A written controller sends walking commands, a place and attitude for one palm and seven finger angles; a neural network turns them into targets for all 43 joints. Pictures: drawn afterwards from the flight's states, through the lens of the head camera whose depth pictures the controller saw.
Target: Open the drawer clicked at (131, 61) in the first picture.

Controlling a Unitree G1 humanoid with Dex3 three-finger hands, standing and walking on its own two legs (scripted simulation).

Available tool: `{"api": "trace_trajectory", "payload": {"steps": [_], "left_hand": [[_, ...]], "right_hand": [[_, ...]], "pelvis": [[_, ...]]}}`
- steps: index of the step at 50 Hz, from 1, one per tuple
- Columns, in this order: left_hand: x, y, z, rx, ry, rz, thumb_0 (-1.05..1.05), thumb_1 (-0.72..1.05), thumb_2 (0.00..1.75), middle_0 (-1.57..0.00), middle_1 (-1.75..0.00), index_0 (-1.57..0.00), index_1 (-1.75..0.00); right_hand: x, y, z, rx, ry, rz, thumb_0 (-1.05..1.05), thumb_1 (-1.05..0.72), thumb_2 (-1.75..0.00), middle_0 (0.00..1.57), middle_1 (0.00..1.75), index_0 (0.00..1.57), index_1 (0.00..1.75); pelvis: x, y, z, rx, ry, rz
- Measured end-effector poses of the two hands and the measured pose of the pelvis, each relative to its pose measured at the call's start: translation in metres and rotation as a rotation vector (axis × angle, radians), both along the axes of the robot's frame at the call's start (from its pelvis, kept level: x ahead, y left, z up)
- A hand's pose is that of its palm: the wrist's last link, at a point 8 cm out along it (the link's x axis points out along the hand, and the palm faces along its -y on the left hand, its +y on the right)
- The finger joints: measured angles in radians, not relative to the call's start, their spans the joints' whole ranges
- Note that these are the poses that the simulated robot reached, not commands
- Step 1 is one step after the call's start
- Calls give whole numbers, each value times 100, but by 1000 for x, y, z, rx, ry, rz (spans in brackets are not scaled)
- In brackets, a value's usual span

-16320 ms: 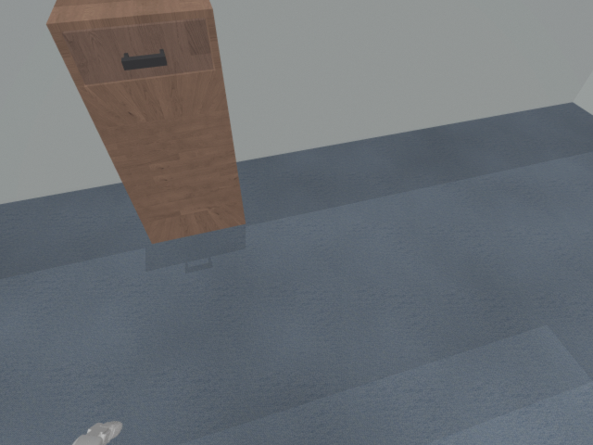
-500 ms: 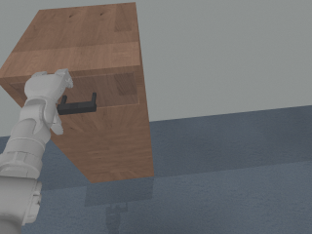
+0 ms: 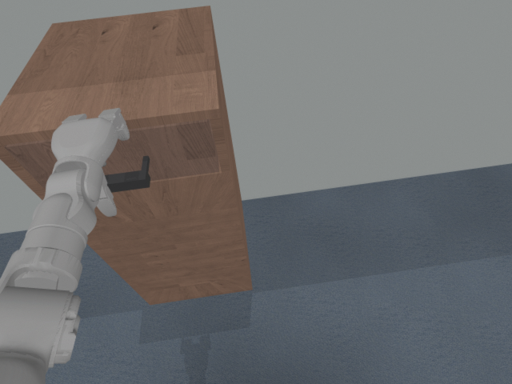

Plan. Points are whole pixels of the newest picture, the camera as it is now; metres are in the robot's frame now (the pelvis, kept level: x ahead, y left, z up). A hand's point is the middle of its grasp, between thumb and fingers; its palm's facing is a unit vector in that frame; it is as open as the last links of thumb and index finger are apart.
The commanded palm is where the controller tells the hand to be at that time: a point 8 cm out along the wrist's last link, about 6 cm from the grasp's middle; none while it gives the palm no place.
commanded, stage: move the hooked fingers above the handle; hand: left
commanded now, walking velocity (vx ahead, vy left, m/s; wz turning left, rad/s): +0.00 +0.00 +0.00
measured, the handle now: (119, 173) +0.48 +0.27 +0.04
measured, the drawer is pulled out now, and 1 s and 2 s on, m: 0.00 0.00 0.00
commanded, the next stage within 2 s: lower the fingers behind the handle in 0.34 s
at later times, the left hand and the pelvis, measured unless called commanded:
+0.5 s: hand (117, 159) +0.45 +0.24 +0.11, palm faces +0.08 -0.02 -1.00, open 13.5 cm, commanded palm +0.42 +0.28 +0.15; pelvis +0.00 +0.00 +0.00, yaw +1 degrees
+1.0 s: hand (106, 184) +0.43 +0.27 +0.07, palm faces +0.05 -0.04 -1.00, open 13.8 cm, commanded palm +0.41 +0.28 +0.12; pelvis -0.01 +0.00 -0.01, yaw +2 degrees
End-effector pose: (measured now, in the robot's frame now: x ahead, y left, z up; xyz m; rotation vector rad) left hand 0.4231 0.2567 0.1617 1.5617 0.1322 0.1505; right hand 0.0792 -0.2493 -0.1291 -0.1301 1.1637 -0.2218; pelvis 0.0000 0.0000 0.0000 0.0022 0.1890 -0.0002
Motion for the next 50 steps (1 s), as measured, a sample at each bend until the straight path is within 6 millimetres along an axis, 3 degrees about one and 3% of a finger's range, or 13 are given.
{"api": "trace_trajectory", "payload": {"steps": [6,11,17,26,32,39,44,50], "left_hand": [[-19,30,-10,20,120,50,0,-49,30,-33,-121,-34,-122],[-27,12,-21,-3,126,-105,0,-49,30,-32,-120,-33,-121],[-9,-13,-16,-32,-18,-208,0,-49,30,-32,-120,-33,-120],[6,-18,-2,-13,-56,-117,0,-49,30,-45,-128,-37,-126],[2,1,-7,0,46,1,0,-49,30,-38,-124,-36,-126],[-22,34,-35,4,155,1,0,-49,30,-33,-121,-33,-122],[-28,28,-43,-8,90,-123,0,-49,30,-32,-120,-33,-121],[-13,14,-43,-30,-38,-143,0,-49,30,-32,-120,-33,-120]], "right_hand": [[-3,-10,6,-32,4,15,1,-90,-89,20,30,21,29],[0,-25,11,-100,22,53,1,-90,-89,20,30,21,29],[5,-33,14,-138,1,40,1,-90,-89,20,30,21,29],[-4,-12,2,-49,11,7,1,-90,-89,20,30,20,29],[-11,-2,1,-11,2,-18,1,-90,-89,20,30,21,29],[-24,-16,6,-72,34,-2,1,-90,-89,20,30,21,30],[-30,-31,9,-139,81,17,1,-90,-89,20,30,21,30],[-30,-33,6,-148,86,14,1,-90,-89,20,30,20,29]], "pelvis": [[0,-6,1,-2,-10,21],[-2,-6,-1,-10,-12,55],[-5,-4,-6,-11,15,51],[-4,0,-4,-6,20,13],[-6,-2,-1,-1,9,-1],[-9,-4,-3,-7,19,21],[-10,-1,-8,-17,36,45],[-11,4,-14,-22,64,46]]}}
